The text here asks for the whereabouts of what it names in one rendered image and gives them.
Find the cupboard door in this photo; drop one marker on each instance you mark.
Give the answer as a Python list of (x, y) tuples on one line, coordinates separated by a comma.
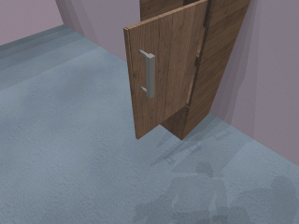
[(173, 38)]

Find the handle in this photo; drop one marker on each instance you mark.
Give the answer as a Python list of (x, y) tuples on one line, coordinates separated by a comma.
[(150, 74)]

